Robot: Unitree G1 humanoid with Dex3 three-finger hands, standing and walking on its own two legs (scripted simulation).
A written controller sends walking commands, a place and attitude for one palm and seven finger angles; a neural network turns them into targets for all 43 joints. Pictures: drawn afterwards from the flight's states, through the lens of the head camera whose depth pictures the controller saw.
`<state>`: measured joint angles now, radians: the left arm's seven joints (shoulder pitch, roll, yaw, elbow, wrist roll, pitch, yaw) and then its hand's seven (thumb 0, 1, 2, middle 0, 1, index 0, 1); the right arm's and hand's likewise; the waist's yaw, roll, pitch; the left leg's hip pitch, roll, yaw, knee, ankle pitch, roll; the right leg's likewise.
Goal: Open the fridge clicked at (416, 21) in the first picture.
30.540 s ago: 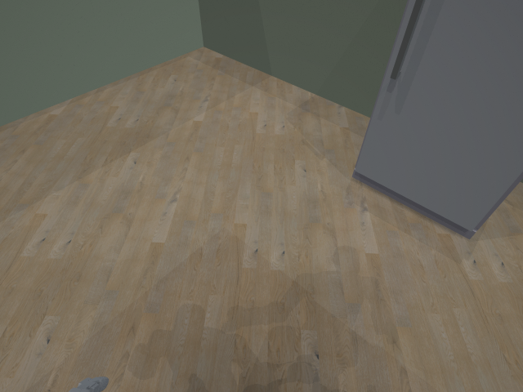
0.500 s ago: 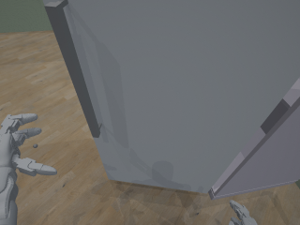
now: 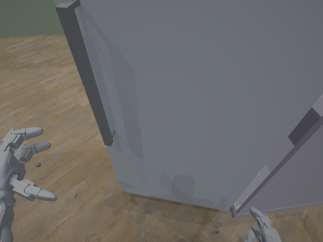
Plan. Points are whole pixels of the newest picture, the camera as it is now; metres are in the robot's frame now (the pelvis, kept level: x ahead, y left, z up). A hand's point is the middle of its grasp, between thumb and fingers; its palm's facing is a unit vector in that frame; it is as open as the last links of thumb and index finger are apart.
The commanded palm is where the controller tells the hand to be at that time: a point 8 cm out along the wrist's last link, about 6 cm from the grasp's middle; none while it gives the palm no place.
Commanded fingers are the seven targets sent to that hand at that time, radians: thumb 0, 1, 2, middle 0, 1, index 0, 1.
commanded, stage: draw the hand back to the body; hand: left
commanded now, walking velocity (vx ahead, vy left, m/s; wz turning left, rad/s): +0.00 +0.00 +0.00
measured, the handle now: (96, 91) +0.45 +0.24 +0.13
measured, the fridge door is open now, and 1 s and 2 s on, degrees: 72 72 72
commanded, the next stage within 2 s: step back with the hand held close in 1.50 s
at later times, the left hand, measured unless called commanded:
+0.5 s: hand (24, 167) +0.21 +0.30 +0.13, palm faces +0.29 -0.94 -0.17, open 14.4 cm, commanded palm +0.17 +0.33 +0.15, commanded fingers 0.00 -0.19 0.38 -0.24 -0.94 -0.24 -0.94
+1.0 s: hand (23, 150) +0.23 +0.28 +0.18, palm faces +0.46 -0.80 -0.38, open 10.0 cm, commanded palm +0.17 +0.32 +0.19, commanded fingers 0.00 0.72 0.81 -0.21 -0.41 -0.21 -0.41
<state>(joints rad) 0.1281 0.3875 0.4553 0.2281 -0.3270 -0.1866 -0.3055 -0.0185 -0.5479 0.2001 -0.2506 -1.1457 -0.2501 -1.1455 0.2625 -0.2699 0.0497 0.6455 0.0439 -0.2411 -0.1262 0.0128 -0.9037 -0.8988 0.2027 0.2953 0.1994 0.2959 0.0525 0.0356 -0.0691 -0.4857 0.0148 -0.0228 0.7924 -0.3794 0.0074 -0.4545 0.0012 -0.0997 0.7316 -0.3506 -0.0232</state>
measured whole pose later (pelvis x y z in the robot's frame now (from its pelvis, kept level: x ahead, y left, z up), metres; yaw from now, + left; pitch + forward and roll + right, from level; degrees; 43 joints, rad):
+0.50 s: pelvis +0.00 +0.02 +0.01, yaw +0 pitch +0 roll -2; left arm 0.26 0.38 0.39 -0.10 -0.26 -0.01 -0.19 -0.02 -0.47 0.24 -0.25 -1.09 -0.25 -1.09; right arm 0.26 -0.26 0.06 0.62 0.03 -0.32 -0.12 0.01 -0.90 -0.90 0.20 0.30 0.20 0.30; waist 0.09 0.03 -0.06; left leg -0.35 0.00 -0.02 0.71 -0.36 0.03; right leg -0.31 -0.01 -0.09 0.64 -0.32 0.00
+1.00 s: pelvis +0.03 +0.01 +0.03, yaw -1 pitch -3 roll +0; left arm 0.42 0.35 0.34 -0.32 -0.07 -0.05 0.11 0.00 0.37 0.64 -0.22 -0.61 -0.22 -0.61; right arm 0.24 -0.24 0.03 0.67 0.00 -0.19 -0.08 0.01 -0.90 -0.90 0.20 0.30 0.20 0.30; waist 0.08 0.05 -0.02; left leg -0.14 -0.02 0.02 0.48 -0.28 0.03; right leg -0.14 -0.02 -0.05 0.46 -0.26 0.00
